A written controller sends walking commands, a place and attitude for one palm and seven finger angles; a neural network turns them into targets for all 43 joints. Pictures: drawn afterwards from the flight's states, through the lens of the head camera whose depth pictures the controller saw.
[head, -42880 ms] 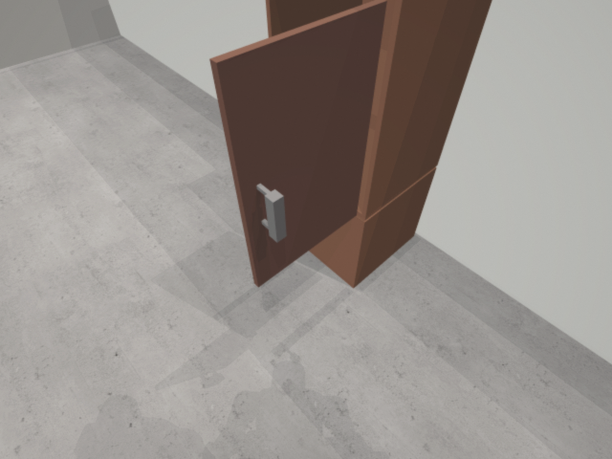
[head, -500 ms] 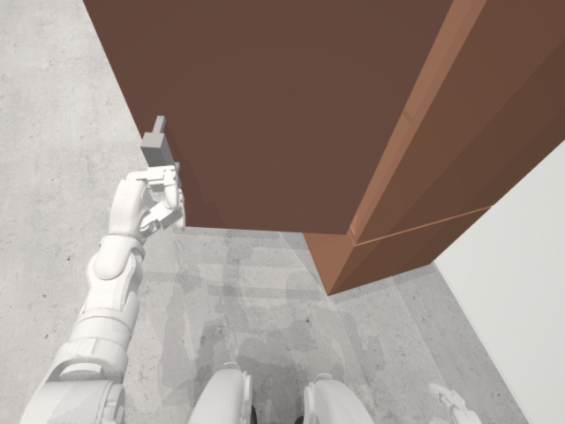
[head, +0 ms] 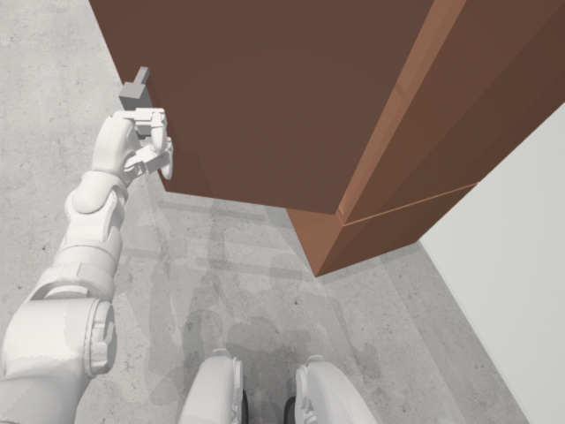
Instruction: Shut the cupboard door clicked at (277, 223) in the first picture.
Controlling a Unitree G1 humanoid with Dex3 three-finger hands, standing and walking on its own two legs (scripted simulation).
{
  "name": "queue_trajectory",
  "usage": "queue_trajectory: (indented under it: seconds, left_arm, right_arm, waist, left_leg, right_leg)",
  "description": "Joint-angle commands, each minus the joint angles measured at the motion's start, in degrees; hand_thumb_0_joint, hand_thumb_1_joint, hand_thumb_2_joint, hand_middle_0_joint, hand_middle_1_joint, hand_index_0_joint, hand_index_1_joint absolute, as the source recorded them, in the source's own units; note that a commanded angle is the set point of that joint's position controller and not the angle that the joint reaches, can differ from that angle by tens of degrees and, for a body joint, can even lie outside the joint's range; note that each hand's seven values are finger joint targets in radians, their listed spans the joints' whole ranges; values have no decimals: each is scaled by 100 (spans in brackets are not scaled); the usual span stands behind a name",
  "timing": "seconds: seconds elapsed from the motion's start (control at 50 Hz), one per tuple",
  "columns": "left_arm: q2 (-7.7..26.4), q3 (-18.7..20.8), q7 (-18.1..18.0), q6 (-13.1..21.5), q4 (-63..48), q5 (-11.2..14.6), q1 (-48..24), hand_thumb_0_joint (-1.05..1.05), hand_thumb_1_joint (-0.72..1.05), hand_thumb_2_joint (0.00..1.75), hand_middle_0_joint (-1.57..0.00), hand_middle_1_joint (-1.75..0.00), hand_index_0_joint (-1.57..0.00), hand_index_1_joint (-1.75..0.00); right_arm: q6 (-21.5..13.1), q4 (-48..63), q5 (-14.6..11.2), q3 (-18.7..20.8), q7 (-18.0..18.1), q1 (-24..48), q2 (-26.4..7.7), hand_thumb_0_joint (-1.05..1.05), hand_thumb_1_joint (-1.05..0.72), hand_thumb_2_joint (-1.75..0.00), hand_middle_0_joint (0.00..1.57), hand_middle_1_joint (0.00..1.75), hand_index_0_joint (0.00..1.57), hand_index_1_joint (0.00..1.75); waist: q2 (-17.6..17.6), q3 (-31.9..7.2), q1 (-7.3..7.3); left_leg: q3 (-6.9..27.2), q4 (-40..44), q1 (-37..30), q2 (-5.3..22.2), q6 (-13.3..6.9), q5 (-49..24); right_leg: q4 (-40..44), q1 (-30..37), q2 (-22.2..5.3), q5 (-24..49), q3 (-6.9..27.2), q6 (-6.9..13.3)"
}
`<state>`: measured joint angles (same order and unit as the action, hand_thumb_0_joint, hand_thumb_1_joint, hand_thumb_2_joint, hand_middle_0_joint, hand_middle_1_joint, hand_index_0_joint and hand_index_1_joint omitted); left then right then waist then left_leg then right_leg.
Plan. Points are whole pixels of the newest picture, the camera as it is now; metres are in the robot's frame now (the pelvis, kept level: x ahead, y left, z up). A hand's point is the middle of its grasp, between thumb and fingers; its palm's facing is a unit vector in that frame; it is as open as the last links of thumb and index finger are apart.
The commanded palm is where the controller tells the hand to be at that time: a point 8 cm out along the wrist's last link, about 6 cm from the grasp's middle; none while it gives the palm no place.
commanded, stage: push the door shut along its arc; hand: left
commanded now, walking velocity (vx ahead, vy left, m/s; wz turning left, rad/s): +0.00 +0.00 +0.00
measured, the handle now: (148, 112) +0.55 +0.19 +0.06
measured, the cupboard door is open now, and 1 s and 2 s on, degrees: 63 50 42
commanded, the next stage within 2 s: pull the fist back off the door in 1.16 s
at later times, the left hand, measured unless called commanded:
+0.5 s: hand (195, 125) +0.53 +0.12 +0.06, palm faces -0.33 -0.95 -0.03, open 3.1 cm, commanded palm +0.54 +0.14 +0.06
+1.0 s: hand (221, 104) +0.57 +0.09 +0.06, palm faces -0.40 -0.91 -0.04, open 3.0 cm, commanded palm +0.60 +0.09 +0.06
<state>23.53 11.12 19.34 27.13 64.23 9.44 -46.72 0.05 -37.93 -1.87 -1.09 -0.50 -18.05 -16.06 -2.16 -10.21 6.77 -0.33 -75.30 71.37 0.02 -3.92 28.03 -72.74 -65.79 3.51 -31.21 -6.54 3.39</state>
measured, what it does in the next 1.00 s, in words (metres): stands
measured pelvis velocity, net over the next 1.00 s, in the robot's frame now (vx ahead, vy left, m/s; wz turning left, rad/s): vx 0.01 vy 0.00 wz -0.04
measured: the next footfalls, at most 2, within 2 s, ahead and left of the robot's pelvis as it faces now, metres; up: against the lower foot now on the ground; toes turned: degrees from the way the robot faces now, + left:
none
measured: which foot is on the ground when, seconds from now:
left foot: down 0.00-1.00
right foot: down 0.00-1.00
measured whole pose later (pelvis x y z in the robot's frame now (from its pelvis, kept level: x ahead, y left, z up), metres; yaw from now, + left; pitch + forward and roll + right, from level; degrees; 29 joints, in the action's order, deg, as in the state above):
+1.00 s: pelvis +0.01 +0.00 -0.02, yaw -2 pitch +31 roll -6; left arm 31.3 10.1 24.9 15.7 74.4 3.5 -70.6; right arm -2.1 -40.2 0.3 -3.1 -0.7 -22.2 -15.1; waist -3.7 -9.1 13.4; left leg 0.2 -80.6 81.6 1.6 -3.8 30.6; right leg -76.8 -75.8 5.0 -32.8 -7.1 3.7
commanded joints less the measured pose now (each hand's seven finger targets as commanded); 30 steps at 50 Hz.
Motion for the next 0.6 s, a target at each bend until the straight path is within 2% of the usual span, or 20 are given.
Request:
queue_trajectory:
  seconds: [0.0, 0.02, 0.04, 0.1, 0.12, 0.14, 0.18, 0.2, 0.26, 0.32, 0.36, 0.4, 0.42, 0.46, 0.48, 0.5, 0.52, 0.54, 0.56, 0.58]
  left_arm:
    - [468, -245, 175, 204, -1015, -17, -3077, 0, 90, 90, -130, -150, -130, -150]
    - [664, -105, 169, 195, -1012, -22, -3218, 0, 90, 90, -130, -150, -130, -150]
    - [754, -73, 176, 180, -962, -61, -3233, 0, 90, 90, -130, -150, -130, -150]
    - [457, -352, 201, 168, -1031, -87, -3658, 0, 90, 90, -130, -150, -130, -150]
    - [704, -170, 194, 156, -933, -127, -3641, 0, 90, 90, -130, -150, -130, -150]
    - [650, -244, 195, 119, -884, -141, -3675, 0, 90, 90, -130, -150, -130, -150]
    - [665, -244, 212, 31, -687, -160, -3801, 0, 90, 90, -130, -150, -130, -150]
    - [739, -231, 226, 76, -851, -149, -4082, 0, 90, 90, -130, -150, -130, -150]
    - [549, -430, 238, 18, -842, -224, -4333, 0, 90, 90, -130, -150, -130, -150]
    - [652, -345, 258, -80, -622, -222, -4424, 0, 90, 90, -130, -150, -130, -150]
    - [622, -381, 266, -152, -547, -253, -4577, 0, 90, 90, -130, -150, -130, -150]
    - [752, -304, 283, -167, -643, -263, -4795, 0, 90, 90, -130, -150, -130, -150]
    - [947, -114, 284, -179, -673, -261, -4740, 0, 90, 90, -130, -150, -130, -150]
    - [1217, 124, 261, -252, -495, -299, -4704, 0, 90, 90, -130, -150, -130, -150]
    - [1140, 31, 259, -268, -531, -346, -4799, 0, 90, 90, -130, -150, -130, -150]
    - [1151, 34, 260, -238, -616, -376, -4888, 0, 90, 90, -130, -150, -130, -150]
    - [1211, 105, 254, -277, -504, -403, -4766, 0, 90, 90, -130, -150, -130, -150]
    - [1355, 211, 242, -333, -329, -429, -4710, 0, 90, 90, -130, -150, -130, -150]
    - [1578, 393, 227, -351, -388, -437, -4802, 0, 90, 90, -130, -150, -130, -150]
    - [1594, 382, 236, -376, -372, -478, -4761, 0, 90, 90, -130, -150, -130, -150]
  right_arm:
    - [-206, 367, -10, 362, 17, -733, -1073, 0, -90, -90, 20, 30, 20, 30]
    - [-206, 332, -13, 364, 30, -762, -1111, 0, -90, -90, 20, 30, 20, 30]
    - [-209, 345, -7, 355, 32, -781, -1114, 0, -90, -90, 20, 30, 20, 30]
    - [-260, 305, 10, 362, 4, -854, -1111, 0, -90, -90, 20, 30, 20, 30]
    - [-261, 264, 14, 374, 11, -885, -1162, 0, -90, -90, 20, 30, 20, 30]
    - [-256, 268, 15, 357, 7, -896, -1158, 0, -90, -90, 20, 30, 20, 30]
    - [-272, 235, 18, 337, 4, -927, -1169, 0, -90, -90, 20, 30, 20, 30]
    - [-305, 215, 37, 331, 10, -988, -1188, 0, -90, -90, 20, 30, 20, 30]
    - [-331, 163, 58, 350, -7, -1035, -1211, 0, -90, -90, 20, 30, 20, 30]
    - [-351, 152, 63, 317, -19, -1089, -1234, 0, -90, -90, 20, 30, 20, 30]
    - [-365, 128, 71, 313, -13, -1117, -1239, 0, -90, -90, 20, 30, 20, 30]
    - [-391, 127, 94, 301, -17, -1192, -1230, 0, -90, -90, 20, 30, 20, 30]
    - [-380, 134, 104, 311, -22, -1207, -1253, 0, -90, -90, 20, 30, 20, 30]
    - [-353, 153, 125, 287, -27, -1266, -1248, 0, -90, -90, 20, 30, 20, 30]
    - [-350, 155, 128, 288, -39, -1277, -1219, 0, -90, -90, 20, 30, 20, 30]
    - [-361, 150, 136, 292, -44, -1315, -1213, 0, -90, -90, 20, 30, 20, 30]
    - [-342, 169, 137, 293, -56, -1298, -1226, 0, -90, -90, 20, 30, 20, 30]
    - [-319, 181, 133, 269, -55, -1309, -1228, 0, -90, -90, 20, 30, 20, 30]
    - [-304, 197, 146, 260, -52, -1354, -1232, 0, -90, -90, 20, 30, 20, 30]
    - [-290, 221, 148, 262, -52, -1363, -1228, 0, -90, -90, 20, 30, 20, 30]
  waist:
    - [-632, -2402, 557]
    - [-503, -2423, 579]
    - [-585, -2461, 536]
    - [-756, -2528, 686]
    - [-760, -2576, 646]
    - [-850, -2535, 679]
    - [-706, -2418, 754]
    - [-911, -2535, 766]
    - [-1098, -2602, 854]
    - [-1065, -2605, 880]
    - [-1005, -2611, 966]
    - [-1209, -2777, 946]
    - [-1241, -2970, 884]
    - [-1090, -2982, 887]
    - [-1100, -2969, 932]
    - [-1242, -3042, 924]
    - [-1209, -3033, 896]
    - [-1171, -2902, 896]
    - [-1076, -2968, 889]
    - [-1091, -3022, 887]
  left_leg:
    - [932, 943, -2803, 172, 146, -632]
    - [928, 904, -2735, 187, 138, -646]
    - [910, 884, -2698, 175, 146, -690]
    - [1066, 924, -2962, 199, 154, -597]
    - [1112, 934, -3031, 234, 179, -583]
    - [1103, 934, -3014, 220, 177, -593]
    - [1122, 906, -2861, 230, 162, -478]
    - [1190, 918, -3041, 239, 174, -565]
    - [1382, 956, -3384, 298, 223, -560]
    - [1429, 926, -3368, 304, 226, -635]
    - [1399, 834, -3252, 305, 195, -640]
    - [1409, 780, -3387, 297, 207, -921]
    - [1407, 744, -3461, 306, 226, -1060]
    - [1330, 647, -3245, 302, 204, -1184]
    - [1259, 586, -3151, 286, 181, -1260]
    - [1338, 598, -3329, 321, 211, -1400]
    - [1339, 581, -3287, 328, 219, -1381]
    - [1299, 570, -3138, 325, 215, -1343]
    - [1239, 511, -2989, 315, 189, -1411]
    - [1187, 470, -2941, 309, 176, -1491]
  right_leg:
    - [1079, -124, -51, 658, 641, -44]
    - [1071, -97, -51, 675, 641, -57]
    - [1056, -47, -46, 668, 659, -42]
    - [986, -401, -46, 653, 576, -40]
    - [971, -458, -42, 641, 554, -34]
    - [978, -508, -38, 642, 552, -24]
    - [980, -540, -31, 579, 546, -33]
    - [904, -651, -33, 625, 510, -17]
    - [843, -1030, -50, 672, 448, -19]
    - [802, -1093, -36, 697, 411, -9]
    - [799, -1140, -33, 707, 423, -23]
    - [721, -1158, -22, 797, 400, -2]
    - [699, -1109, -20, 859, 399, 4]
    - [669, -983, 14, 904, 411, 2]
    - [690, -934, 22, 932, 436, -15]
    - [622, -1045, 24, 987, 407, -5]
    - [629, -1050, 30, 978, 410, -11]
    - [631, -1008, 44, 956, 411, -5]
    - [606, -847, 61, 984, 421, -15]
    - [621, -787, 69, 1022, 449, -13]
